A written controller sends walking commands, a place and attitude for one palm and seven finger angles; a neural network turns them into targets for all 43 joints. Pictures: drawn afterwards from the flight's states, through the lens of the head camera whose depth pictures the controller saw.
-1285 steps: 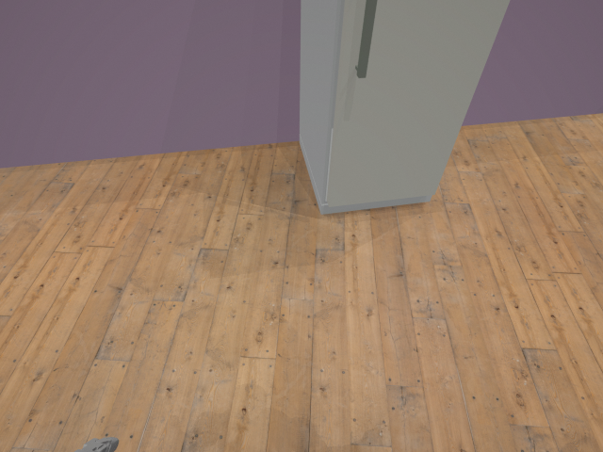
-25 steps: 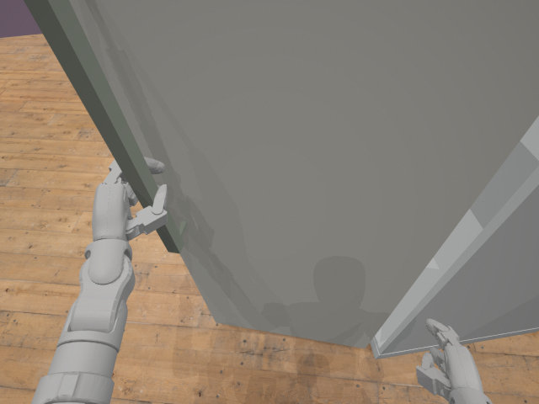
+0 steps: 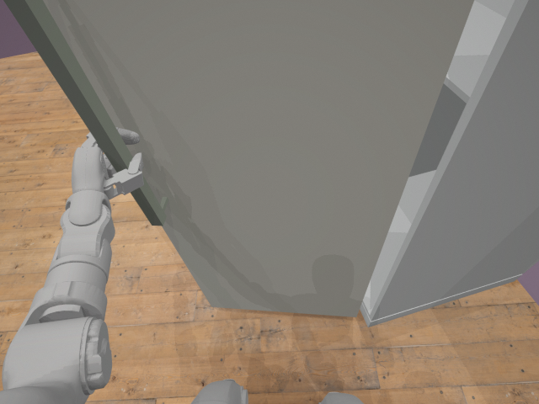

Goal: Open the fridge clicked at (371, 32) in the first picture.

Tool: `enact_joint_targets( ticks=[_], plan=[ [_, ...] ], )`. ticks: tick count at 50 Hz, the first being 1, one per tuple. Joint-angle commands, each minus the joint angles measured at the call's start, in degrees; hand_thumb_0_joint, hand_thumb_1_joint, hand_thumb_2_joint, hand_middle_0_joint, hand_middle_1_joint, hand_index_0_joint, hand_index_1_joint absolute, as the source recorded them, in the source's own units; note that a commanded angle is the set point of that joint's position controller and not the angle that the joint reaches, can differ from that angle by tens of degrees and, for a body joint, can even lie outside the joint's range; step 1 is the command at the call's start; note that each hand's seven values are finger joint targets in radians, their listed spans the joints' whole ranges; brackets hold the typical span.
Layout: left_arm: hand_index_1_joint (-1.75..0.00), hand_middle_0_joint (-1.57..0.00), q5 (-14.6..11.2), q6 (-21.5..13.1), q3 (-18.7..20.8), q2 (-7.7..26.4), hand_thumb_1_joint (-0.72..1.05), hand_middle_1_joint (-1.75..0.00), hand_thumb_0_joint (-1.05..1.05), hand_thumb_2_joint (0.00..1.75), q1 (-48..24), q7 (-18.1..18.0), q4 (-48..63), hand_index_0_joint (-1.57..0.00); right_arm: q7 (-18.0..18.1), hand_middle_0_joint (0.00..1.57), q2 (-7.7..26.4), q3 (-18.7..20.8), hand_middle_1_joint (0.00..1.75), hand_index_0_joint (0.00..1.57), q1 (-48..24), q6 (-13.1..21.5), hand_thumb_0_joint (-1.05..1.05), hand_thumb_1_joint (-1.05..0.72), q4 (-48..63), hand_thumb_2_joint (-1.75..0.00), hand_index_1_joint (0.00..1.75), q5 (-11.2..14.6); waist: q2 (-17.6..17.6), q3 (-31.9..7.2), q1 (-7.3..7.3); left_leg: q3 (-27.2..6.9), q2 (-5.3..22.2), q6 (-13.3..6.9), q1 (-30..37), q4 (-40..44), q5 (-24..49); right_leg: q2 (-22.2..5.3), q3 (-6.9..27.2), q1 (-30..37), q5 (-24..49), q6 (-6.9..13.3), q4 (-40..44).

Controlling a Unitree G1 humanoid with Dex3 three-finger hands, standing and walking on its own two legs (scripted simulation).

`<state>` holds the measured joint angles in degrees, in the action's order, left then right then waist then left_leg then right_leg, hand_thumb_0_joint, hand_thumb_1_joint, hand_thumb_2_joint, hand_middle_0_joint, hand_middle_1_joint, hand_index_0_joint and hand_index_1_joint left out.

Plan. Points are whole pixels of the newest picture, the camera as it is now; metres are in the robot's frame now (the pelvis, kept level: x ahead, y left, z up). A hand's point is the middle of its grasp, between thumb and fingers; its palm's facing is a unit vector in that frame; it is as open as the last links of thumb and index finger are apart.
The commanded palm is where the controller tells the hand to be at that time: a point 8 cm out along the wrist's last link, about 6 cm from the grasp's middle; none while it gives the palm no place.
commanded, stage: stop walking and hold the door back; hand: left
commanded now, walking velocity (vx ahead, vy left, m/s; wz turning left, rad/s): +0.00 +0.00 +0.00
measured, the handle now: (113, 128) +0.48 +0.22 +0.17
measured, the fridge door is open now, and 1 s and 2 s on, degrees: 69 69 68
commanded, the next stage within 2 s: loosen the grip on the handle in 0.40 s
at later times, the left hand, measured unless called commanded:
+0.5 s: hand (130, 181) +0.42 +0.21 +0.12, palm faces +0.13 -0.97 -0.22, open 5.8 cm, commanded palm +0.39 +0.25 +0.11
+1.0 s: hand (135, 186) +0.44 +0.22 +0.08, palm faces +0.15 -0.97 -0.21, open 13.4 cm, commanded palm +0.40 +0.26 +0.10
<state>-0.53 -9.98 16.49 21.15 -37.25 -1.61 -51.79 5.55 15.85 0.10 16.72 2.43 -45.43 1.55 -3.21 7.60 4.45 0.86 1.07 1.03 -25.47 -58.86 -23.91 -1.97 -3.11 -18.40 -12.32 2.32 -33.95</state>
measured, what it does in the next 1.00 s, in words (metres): steps on the spot: left foot, then right foot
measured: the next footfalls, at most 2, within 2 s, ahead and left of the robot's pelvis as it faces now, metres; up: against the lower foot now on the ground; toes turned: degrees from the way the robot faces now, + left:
left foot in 0.18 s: +0.07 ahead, +0.16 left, +0.00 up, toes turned +2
right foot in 0.34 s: +0.07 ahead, -0.09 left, +0.00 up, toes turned -4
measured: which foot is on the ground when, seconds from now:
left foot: up 0.00-0.16, down 0.18-1.00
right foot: down 0.00-0.22, up 0.24-0.32, down 0.34-1.00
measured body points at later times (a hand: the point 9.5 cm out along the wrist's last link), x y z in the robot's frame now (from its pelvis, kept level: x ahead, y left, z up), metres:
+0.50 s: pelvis -0.01 +0.04 +0.00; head +0.02 +0.03 +0.45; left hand +0.40 +0.26 +0.13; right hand +0.11 -0.21 -0.11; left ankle +0.03 +0.16 -0.73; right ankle +0.03 -0.08 -0.73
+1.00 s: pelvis +0.00 +0.04 -0.01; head +0.04 +0.05 +0.44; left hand +0.42 +0.27 +0.10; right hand +0.04 -0.24 -0.12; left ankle +0.03 +0.16 -0.73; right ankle +0.03 -0.08 -0.73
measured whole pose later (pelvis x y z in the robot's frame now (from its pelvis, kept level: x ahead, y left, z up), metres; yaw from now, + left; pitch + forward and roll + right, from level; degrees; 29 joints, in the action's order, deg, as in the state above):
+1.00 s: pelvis +0.00 +0.04 -0.01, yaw -2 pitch +5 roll +0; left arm 1.5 -13.4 13.1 19.6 -32.7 -3.3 -44.8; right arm -0.8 15.8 2.6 20.5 5.6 -42.3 -0.4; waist 1.0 -0.2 4.5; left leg 3.3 2.5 -0.1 -25.9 -36.7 -15.9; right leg -1.2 -2.1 -26.0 -14.8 -0.1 -35.7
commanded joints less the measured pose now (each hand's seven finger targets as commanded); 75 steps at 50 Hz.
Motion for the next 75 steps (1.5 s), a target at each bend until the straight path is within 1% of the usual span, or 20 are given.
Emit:
enact_joint_targets(
  ticks=[1,7,10,11,12,18,20,24,25,26,27,28,32,37,44,46,50,59,64,75],
  plan=[
    [-1.40,-0.45,-0.5,-4.7,7.9,23.2,0.90,-1.40,0.00,0.90,-19.0,-2.7,12.5,-0.45,1.2,0.20,6.3,1.3,0.30,0.20,-3.8,4.4,0.00,-0.90,9.2,-0.90,0.30,-0.5,13.6,-18.4,-4.95,3.2,1.0,-0.2,4.8,12.1,2.7,-12.3,10.0,6.3,-6.7,4.0,16.4],
    [-1.40,-0.45,-0.4,-5.7,5.7,20.4,0.90,-1.40,0.00,0.90,-19.5,-2.6,16.3,-0.45,0.9,0.20,7.5,2.6,0.30,0.20,-2.2,4.7,0.00,-0.90,9.9,-0.90,0.30,-0.7,9.8,-19.0,-4.01,4.4,0.0,-0.6,18.1,31.1,10.9,-8.6,8.7,2.6,-11.1,1.2,14.8],
    [-1.40,-0.45,-1.3,-6.7,2.7,15.5,0.90,-1.40,0.00,0.90,-18.7,-1.5,19.8,-0.45,0.4,0.20,9.2,3.2,0.30,0.20,-2.8,3.9,0.00,-0.90,12.4,-0.90,0.30,0.0,-3.4,-18.7,-4.86,-9.1,10.3,-5.9,17.8,39.1,17.8,0.6,3.8,2.3,-6.3,-2.5,3.6],
    [-1.40,-0.45,-0.9,-7.0,0.8,13.1,0.90,-1.40,0.00,0.90,-16.1,-1.4,22.8,-0.45,0.4,0.20,6.9,2.2,0.30,0.20,-4.6,3.6,0.00,-0.90,12.9,-0.90,0.30,-0.1,-12.9,-19.7,-5.02,-12.7,14.4,-8.3,17.1,41.3,20.4,2.1,0.9,1.9,-5.7,-3.2,-3.0],
    [-1.40,-0.45,-0.4,-6.8,2.6,16.2,0.90,-1.40,0.00,0.90,-18.0,-1.7,23.9,-0.45,0.4,0.20,6.8,2.1,0.30,0.20,-4.5,3.6,0.00,-0.90,13.0,-0.90,0.30,-0.4,-13.6,-19.3,-5.16,-14.0,16.0,-9.4,14.1,41.0,24.1,2.0,1.6,3.0,-9.0,-3.2,-6.7],
    [-1.40,-0.45,0.2,-4.4,-2.0,12.0,0.90,-1.40,0.00,0.90,-17.7,-2.0,26.1,-0.45,0.3,0.20,6.7,2.2,0.30,0.20,-3.6,3.8,0.00,-0.90,13.1,-0.90,0.30,-0.3,-3.2,-23.9,-3.90,-0.1,6.7,-1.6,13.2,28.6,25.8,-3.7,5.2,13.4,17.3,-1.8,6.0],
    [-1.40,-0.45,-0.7,-3.4,0.9,16.2,0.90,-1.40,0.00,0.90,-16.2,-2.7,24.2,-0.45,0.9,0.20,7.2,2.7,0.30,0.20,-3.1,2.9,0.00,-0.90,12.2,-0.90,0.30,0.3,6.1,-24.6,-4.01,0.8,4.5,-0.5,11.8,26.2,18.4,-6.9,10.6,13.7,18.8,-0.1,7.2],
    [-1.40,-0.45,-0.8,-3.4,1.0,15.6,0.90,-1.40,0.00,0.90,-18.9,-2.8,19.4,-0.45,1.5,0.20,6.3,1.6,0.30,0.20,-4.4,2.3,0.00,-0.90,11.3,-0.90,0.30,-0.2,7.8,-22.3,-4.33,-0.4,3.9,-1.2,13.6,29.1,12.8,-7.4,10.5,7.8,6.7,-0.5,10.2],
    [-1.40,-0.45,5.4,-6.2,14.5,40.5,0.90,-1.40,0.00,0.90,-50.1,-5.2,31.8,-0.45,0.9,0.20,3.6,-0.1,0.30,0.20,-0.1,4.0,0.00,-0.90,14.9,-0.90,0.30,0.5,-6.8,-19.0,-4.00,0.4,3.0,-1.1,13.9,37.2,3.2,-2.5,4.2,7.7,-11.8,-3.1,6.4],
    [-1.40,-0.45,8.4,-0.1,3.9,22.3,0.78,-1.40,0.00,0.84,-37.2,0.7,10.8,-0.45,-1.4,0.20,5.8,3.8,0.30,0.20,0.2,7.0,0.00,-0.90,10.0,-0.90,0.30,-2.9,7.8,-29.8,-0.26,2.2,0.2,-2.5,12.7,35.0,16.6,1.6,2.3,4.9,4.0,-0.8,6.9],
    [-1.40,-0.45,2.3,-0.3,-1.5,10.3,0.66,-1.40,0.00,0.78,-32.7,2.1,14.3,-0.45,-2.1,0.20,6.6,3.9,0.30,0.20,3.6,7.6,0.00,-0.90,11.6,-0.90,0.30,-1.0,15.4,-28.3,1.58,0.4,0.8,-3.0,13.3,32.7,17.6,3.3,0.1,3.2,6.4,-1.8,6.2],
    [-1.40,-0.45,1.3,-1.5,4.1,15.6,0.54,-1.40,0.00,0.73,-31.5,2.6,11.2,-0.45,-2.5,0.20,8.3,4.1,0.30,0.20,3.0,8.3,0.00,-0.90,10.4,-0.90,0.30,-1.5,15.1,-25.9,0.78,0.1,0.8,-2.8,12.8,32.8,12.9,3.3,1.3,0.9,2.7,-2.1,7.1],
    [-1.40,-0.45,2.5,-4.7,-4.2,7.6,0.05,-1.40,0.00,0.49,-25.9,1.3,14.8,-0.45,-5.3,0.20,6.6,3.4,0.30,0.20,1.3,8.4,0.00,-0.90,12.3,-0.90,0.30,-1.4,-4.6,-22.1,-1.89,-0.1,-0.8,-2.1,11.4,31.6,7.9,2.7,1.7,-2.2,-2.2,-0.1,5.4],
    [-1.37,-0.42,1.7,-3.0,-2.4,9.2,-0.55,-1.37,0.00,0.20,-21.0,-0.4,15.6,-0.42,-6.0,0.20,8.2,4.3,0.30,0.20,2.0,7.1,0.00,-0.90,13.4,-0.90,0.30,-0.7,6.2,-21.6,-1.25,0.6,-1.0,-3.1,6.7,30.5,7.4,2.6,2.1,-1.2,-3.8,-1.0,6.3],
    [-1.25,-0.33,1.5,-6.4,-3.3,8.8,-0.55,-1.25,0.00,0.20,-23.9,-2.8,27.1,-0.33,-5.6,0.20,8.0,5.2,0.30,0.20,2.8,6.5,0.00,-0.90,11.0,-0.90,0.30,-1.2,-1.2,-26.9,-0.66,0.1,-0.7,-2.7,11.9,29.3,12.9,3.6,1.9,-0.9,0.9,-0.7,4.7],
    [-1.22,-0.30,1.9,-6.8,0.0,11.3,-0.55,-1.22,0.00,0.20,-19.1,-3.0,15.7,-0.30,-5.3,0.20,8.8,4.8,0.30,0.20,4.1,5.6,0.00,-0.90,8.9,-0.90,0.30,-1.7,5.0,-20.2,0.03,0.1,-1.2,-2.8,4.4,28.2,10.1,3.1,1.7,-3.1,-0.4,-1.3,4.4],
    [-1.15,-0.25,2.1,-9.8,0.2,13.0,-0.55,-1.15,0.00,0.20,-21.5,-2.5,26.0,-0.25,-5.7,0.20,8.3,5.6,0.30,0.20,4.2,5.5,0.00,-0.90,9.8,-0.90,0.30,-2.0,-3.7,-32.7,-1.18,0.5,-1.2,-2.6,11.6,26.0,16.8,3.5,2.2,-0.9,4.8,-0.9,1.6],
    [-1.15,-0.25,0.3,-7.7,0.0,9.8,-0.55,-1.15,0.00,0.20,-14.9,-1.7,16.1,-0.25,-4.8,0.20,8.0,4.8,0.30,0.20,3.9,4.5,0.00,-0.90,7.9,-0.90,0.30,-1.7,5.8,-23.2,0.17,0.2,-0.9,-2.4,4.3,24.8,15.5,3.3,1.5,-3.1,6.0,-1.7,1.3],
    [-1.15,-0.25,1.1,-9.4,3.6,14.7,-0.55,-1.15,0.00,0.20,-14.4,-0.8,20.8,-0.25,-4.5,0.20,7.5,4.5,0.30,0.20,3.2,3.8,0.00,-0.90,9.6,-0.90,0.30,-2.0,2.5,-28.8,-2.17,0.9,-1.2,-2.5,4.9,23.8,18.3,3.0,2.2,0.0,9.0,-1.5,-0.5],
    [-1.15,-0.25,-1.7,-9.8,2.1,15.3,-0.55,-1.15,0.00,0.20,-16.6,6.2,20.7,-0.25,-3.0,0.20,8.0,4.2,0.30,0.20,2.8,3.9,0.00,-0.90,10.0,-0.90,0.30,-0.7,-0.1,-26.4,-0.45,0.2,-1.1,-2.6,4.8,22.1,16.5,3.3,2.1,-3.8,6.5,-1.3,-0.8]
  ],
)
